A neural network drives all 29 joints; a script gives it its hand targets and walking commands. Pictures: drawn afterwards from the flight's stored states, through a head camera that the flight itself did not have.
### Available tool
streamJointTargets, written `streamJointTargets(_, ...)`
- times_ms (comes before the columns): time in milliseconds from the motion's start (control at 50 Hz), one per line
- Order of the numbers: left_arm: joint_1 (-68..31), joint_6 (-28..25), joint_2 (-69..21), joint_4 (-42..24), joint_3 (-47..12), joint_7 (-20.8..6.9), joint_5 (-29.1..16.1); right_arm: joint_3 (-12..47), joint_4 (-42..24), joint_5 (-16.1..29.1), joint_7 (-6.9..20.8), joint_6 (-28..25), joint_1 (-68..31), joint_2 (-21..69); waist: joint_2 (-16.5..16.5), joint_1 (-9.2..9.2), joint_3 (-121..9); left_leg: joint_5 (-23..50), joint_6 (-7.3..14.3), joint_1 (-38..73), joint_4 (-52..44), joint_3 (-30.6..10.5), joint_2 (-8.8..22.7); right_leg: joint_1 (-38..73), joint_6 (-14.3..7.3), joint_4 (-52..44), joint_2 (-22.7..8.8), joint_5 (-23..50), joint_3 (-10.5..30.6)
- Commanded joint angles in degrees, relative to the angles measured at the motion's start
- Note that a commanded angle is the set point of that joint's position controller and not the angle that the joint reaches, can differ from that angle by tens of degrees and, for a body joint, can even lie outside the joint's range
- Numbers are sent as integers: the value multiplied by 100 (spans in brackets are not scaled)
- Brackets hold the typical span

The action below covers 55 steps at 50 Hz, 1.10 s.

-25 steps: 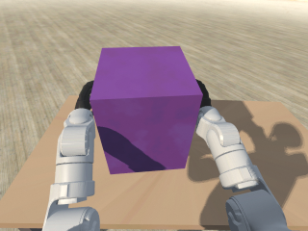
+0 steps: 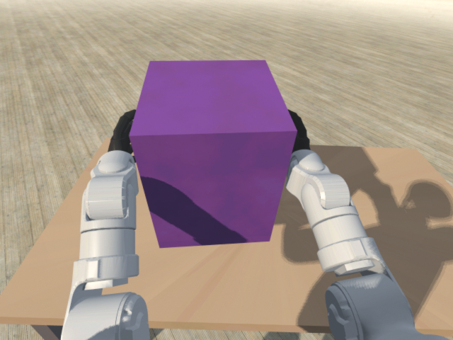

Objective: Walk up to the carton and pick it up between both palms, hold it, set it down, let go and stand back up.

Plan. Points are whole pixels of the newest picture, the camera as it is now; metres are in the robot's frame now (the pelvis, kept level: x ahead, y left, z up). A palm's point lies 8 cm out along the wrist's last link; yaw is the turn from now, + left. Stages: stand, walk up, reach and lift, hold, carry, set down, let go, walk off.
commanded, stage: hold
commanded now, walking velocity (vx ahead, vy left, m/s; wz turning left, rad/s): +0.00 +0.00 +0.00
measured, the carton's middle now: (212, 154) +0.39 +0.01 +0.19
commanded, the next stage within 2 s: none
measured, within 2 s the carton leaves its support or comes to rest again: neither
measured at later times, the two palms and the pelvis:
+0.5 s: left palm (122, 158) +0.37 +0.15 +0.21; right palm (294, 156) +0.37 -0.14 +0.20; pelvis +0.02 +0.01 +0.00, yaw +0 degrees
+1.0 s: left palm (125, 156) +0.36 +0.15 +0.21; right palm (300, 154) +0.36 -0.14 +0.21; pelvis +0.00 +0.00 +0.00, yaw +0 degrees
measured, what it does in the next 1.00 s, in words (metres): stands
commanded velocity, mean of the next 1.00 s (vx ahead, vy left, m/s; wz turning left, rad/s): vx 0.00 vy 0.00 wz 0.00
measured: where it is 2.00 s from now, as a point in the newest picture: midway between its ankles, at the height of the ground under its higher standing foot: outside the picture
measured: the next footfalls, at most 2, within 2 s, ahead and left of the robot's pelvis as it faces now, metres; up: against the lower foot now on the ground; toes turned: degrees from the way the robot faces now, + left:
none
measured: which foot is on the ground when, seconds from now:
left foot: down 0.00-1.00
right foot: down 0.00-1.00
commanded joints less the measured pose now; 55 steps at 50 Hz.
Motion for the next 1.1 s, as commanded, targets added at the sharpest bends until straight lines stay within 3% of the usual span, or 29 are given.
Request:
streamJointTargets(0,-4376,-462,-3619,-712,-2887,-849,-955,2262,-2173,734,727,-417,-5349,4013,99,-64,-2813,1217,74,486,-160,526,-604,721,232,-78,414,1008,-223)
streamJointTargets(20,-4398,-519,-3767,-1046,-3145,-848,-1052,2194,-2499,859,721,-473,-5368,4092,315,-127,-3073,1494,-46,613,-44,509,-585,749,242,-68,376,1244,-225)
streamJointTargets(40,-4702,-552,-3694,-1082,-3071,-841,-1031,2281,-2209,835,721,-415,-5369,4105,284,-149,-3043,1401,-38,609,-43,502,-601,716,252,-80,387,1169,-198)
streamJointTargets(100,-4025,-497,-3571,-942,-3056,-776,-984,2506,-2700,978,658,-457,-5332,3910,94,-65,-3075,1758,-36,621,4,491,-613,881,302,8,399,1638,-174)
streamJointTargets(140,-4053,-424,-3488,-513,-2858,-833,-892,2277,-2223,756,604,-366,-5174,3894,42,-174,-2347,1247,15,466,-108,478,-578,697,231,-138,420,936,-221)
streamJointTargets(160,-4379,-458,-3657,-916,-3069,-866,-962,2270,-2150,739,643,-379,-5195,3870,217,-143,-2508,1104,-16,406,-190,516,-551,604,200,-135,444,679,-252)
streamJointTargets(220,-4345,-449,-3942,-1053,-3329,-762,-1014,2268,-2216,876,749,-438,-5295,3834,555,-236,-2752,1712,-194,722,-51,444,-495,605,121,-72,503,969,-294)
streamJointTargets(260,-4367,-476,-3811,-1152,-3410,-737,-1094,2333,-2141,906,767,-471,-5102,3844,525,-266,-2631,1480,-177,520,-31,440,-494,613,119,-23,462,938,-349)
streamJointTargets(320,-4343,-559,-4000,-1719,-3508,-620,-1195,2617,-2910,1127,813,-619,-5400,3936,465,-71,-3433,2457,-183,949,234,348,-487,802,124,100,557,1784,-284)
streamJointTargets(360,-4103,-517,-4092,-1897,-3773,-582,-1295,2762,-3065,1167,744,-630,-5086,3916,452,-205,-3521,3354,-343,1270,489,373,-453,889,140,185,652,2441,-371)
streamJointTargets(400,-3820,-400,-3706,-1416,-3437,-651,-1089,2614,-2614,1051,698,-450,-4890,3798,357,-260,-2889,2856,-232,1083,278,386,-510,837,139,53,558,2268,-333)
streamJointTargets(420,-3571,-430,-3787,-1949,-3510,-619,-1126,2818,-3239,1246,694,-551,-4865,3828,209,-159,-3326,3072,-230,1191,347,327,-463,1065,191,131,624,2657,-339)
streamJointTargets(460,-3387,-354,-3637,-1709,-3332,-707,-995,2948,-3190,1185,603,-451,-4860,3848,63,-16,-3012,2803,-145,971,250,398,-538,1204,234,124,503,2850,-260)
streamJointTargets(500,-3562,-282,-3518,-1371,-3149,-796,-807,2730,-2611,1026,603,-327,-4593,3715,218,-106,-2281,2304,-120,812,49,441,-578,964,254,-18,447,2205,-209)
streamJointTargets(540,-3502,-276,-3643,-1388,-3219,-838,-861,2809,-2838,1082,612,-407,-4700,3740,144,-93,-2398,2128,-114,697,28,475,-548,1005,243,-56,456,1869,-289)
streamJointTargets(560,-3791,-335,-3570,-1562,-3247,-853,-938,2669,-2881,961,605,-412,-4765,3856,134,-221,-2482,1990,-109,766,52,481,-552,937,174,-53,458,1729,-241)
streamJointTargets(580,-4085,-396,-3719,-1923,-3467,-816,-1064,2609,-2736,1014,630,-452,-4814,3938,489,-188,-2768,2043,-203,892,44,469,-486,924,98,8,442,1635,-326)
streamJointTargets(620,-4278,-389,-3646,-1427,-3327,-765,-860,2286,-2174,857,712,-360,-4751,3717,487,-300,-1977,1389,-220,602,-168,441,-472,638,100,-109,471,841,-377)
streamJointTargets(680,-4492,-478,-3961,-1659,-3626,-676,-1160,2341,-2701,891,813,-535,-5235,3832,604,-238,-2833,1564,-218,752,-37,432,-463,595,51,32,484,932,-328)
streamJointTargets(700,-4388,-434,-3712,-1057,-3301,-692,-1019,2328,-2445,856,807,-489,-5413,3887,424,-160,-2395,1351,-138,562,-111,478,-474,507,102,-40,437,825,-289)
streamJointTargets(760,-4178,-469,-3870,-1094,-3392,-687,-1126,2438,-2841,907,730,-549,-5509,3962,175,-167,-2921,1748,-97,871,11,496,-482,696,133,-19,497,1288,-303)
streamJointTargets(780,-4105,-425,-3703,-642,-3044,-738,-886,2215,-2090,718,729,-383,-5191,3784,145,-239,-2111,1262,-25,546,-129,483,-504,581,185,-147,458,886,-289)
streamJointTargets(800,-4427,-475,-3741,-1140,-3133,-753,-975,2475,-2197,812,752,-437,-5310,3952,207,-43,-2670,1423,-3,669,-158,476,-515,736,130,-96,490,995,-241)
streamJointTargets(840,-3882,-401,-3559,-706,-2893,-762,-879,2289,-2192,909,717,-393,-5117,3802,107,-81,-2551,1460,16,722,-122,489,-519,750,205,-129,459,1162,-204)
streamJointTargets(900,-4078,-462,-3514,-919,-2999,-756,-978,2556,-2705,1027,657,-517,-5511,3992,-53,33,-2891,1651,56,736,-19,531,-570,768,256,-32,474,1417,-193)
streamJointTargets(940,-4523,-531,-3428,-636,-2844,-786,-888,2409,-2329,818,675,-427,-5471,4123,-213,60,-2480,860,141,395,-256,597,-575,665,289,-118,410,751,-208)
streamJointTargets(1000,-4427,-516,-3635,-514,-2979,-779,-930,2154,-1887,790,755,-421,-5436,3971,226,-67,-2307,578,105,298,-339,511,-573,393,216,-192,388,291,-222)
streamJointTargets(1040,-4477,-547,-3504,-431,-2842,-792,-952,1990,-1845,789,782,-413,-5348,4020,73,-105,-2207,747,82,280,-251,546,-585,459,237,-150,398,583,-183)
streamJointTargets(1080,-4690,-572,-3600,-455,-2895,-790,-902,1954,-1885,789,810,-446,-5604,3984,260,-79,-2421,645,17,317,-284,538,-546,486,199,-143,391,415,-233)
